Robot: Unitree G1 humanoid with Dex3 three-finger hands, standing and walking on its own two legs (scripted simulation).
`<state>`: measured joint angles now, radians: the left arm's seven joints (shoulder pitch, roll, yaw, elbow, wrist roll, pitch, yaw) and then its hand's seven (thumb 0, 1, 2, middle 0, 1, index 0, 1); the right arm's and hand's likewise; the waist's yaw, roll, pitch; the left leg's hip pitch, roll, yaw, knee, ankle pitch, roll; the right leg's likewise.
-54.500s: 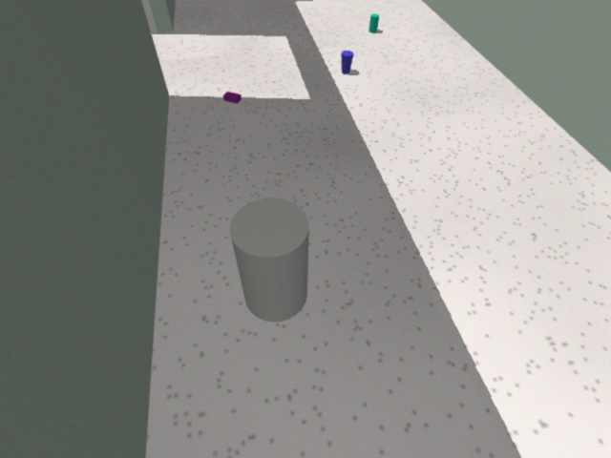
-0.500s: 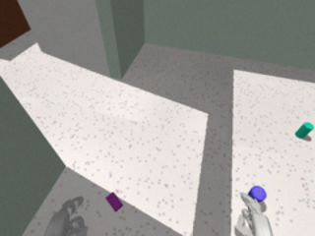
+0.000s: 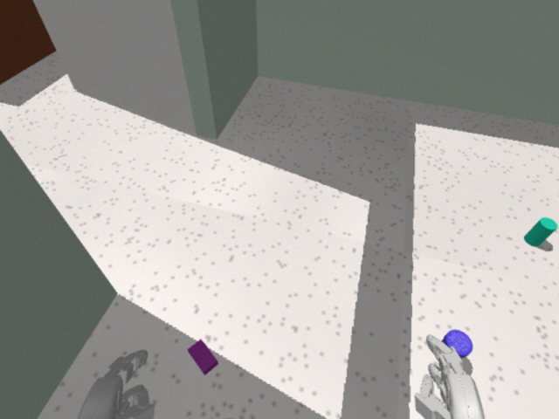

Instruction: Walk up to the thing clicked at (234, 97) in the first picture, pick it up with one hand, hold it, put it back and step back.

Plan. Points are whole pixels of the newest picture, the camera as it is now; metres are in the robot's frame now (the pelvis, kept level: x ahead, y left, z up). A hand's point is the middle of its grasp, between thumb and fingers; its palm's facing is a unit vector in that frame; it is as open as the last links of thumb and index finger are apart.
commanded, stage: home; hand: left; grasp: from above
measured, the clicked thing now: (202, 356) +0.44 +0.24 -0.70
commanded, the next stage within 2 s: stand in 0.76 s
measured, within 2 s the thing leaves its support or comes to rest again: neither
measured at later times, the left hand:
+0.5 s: hand (149, 406) +0.17 +0.18 -0.05, palm faces +0.03 -0.98 -0.20, open 7.4 cm
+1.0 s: hand out of the picture +0.16 +0.21 -0.09, palm faces -0.01 -0.95 -0.31, open 7.4 cm
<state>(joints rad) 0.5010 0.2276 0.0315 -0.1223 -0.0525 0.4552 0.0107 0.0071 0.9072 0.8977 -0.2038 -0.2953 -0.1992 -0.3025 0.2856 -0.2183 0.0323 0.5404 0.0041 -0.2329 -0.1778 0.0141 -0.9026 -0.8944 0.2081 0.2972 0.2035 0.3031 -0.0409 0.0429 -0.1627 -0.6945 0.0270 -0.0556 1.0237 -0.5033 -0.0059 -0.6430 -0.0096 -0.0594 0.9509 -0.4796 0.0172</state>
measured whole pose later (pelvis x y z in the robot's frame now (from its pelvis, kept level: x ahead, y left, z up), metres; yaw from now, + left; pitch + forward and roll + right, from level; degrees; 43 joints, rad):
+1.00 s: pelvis -0.01 +0.00 +0.02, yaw +0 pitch +4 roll +0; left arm 0.25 0.28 0.01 0.40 0.05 0.14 0.02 0.00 0.90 0.90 -0.21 -0.30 -0.20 -0.30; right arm 0.17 -0.26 0.01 0.75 -0.08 -0.07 -0.04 0.01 -0.90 -0.89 0.21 0.30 0.20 0.30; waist 0.02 -0.01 0.00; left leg -0.51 0.00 -0.02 0.89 -0.44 0.01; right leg -0.49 -0.04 -0.02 0.87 -0.44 0.02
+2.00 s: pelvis +0.00 +0.00 +0.07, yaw -1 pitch -4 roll +0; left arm 0.15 0.30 0.03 1.14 0.03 0.00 0.02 0.00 0.91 0.90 -0.21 -0.30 -0.20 -0.30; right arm 0.14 -0.31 -0.03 1.13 -0.03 0.00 -0.01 0.01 -0.91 -0.89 0.21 0.30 0.20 0.30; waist 0.00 0.01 0.06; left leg -0.10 0.00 -0.01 0.35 -0.19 0.00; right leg -0.10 -0.03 -0.02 0.35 -0.19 0.02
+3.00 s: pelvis +0.01 -0.01 +0.07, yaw -1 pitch -2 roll +0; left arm 0.10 0.32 0.02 1.15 0.01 -0.01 0.00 0.00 0.91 0.90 -0.21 -0.30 -0.20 -0.30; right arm 0.11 -0.33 -0.01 1.15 -0.02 0.00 -0.01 0.01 -0.91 -0.89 0.21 0.30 0.20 0.30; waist 0.00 0.01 0.05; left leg -0.08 0.02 0.00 0.31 -0.19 -0.02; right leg -0.08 -0.02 -0.02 0.32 -0.19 0.01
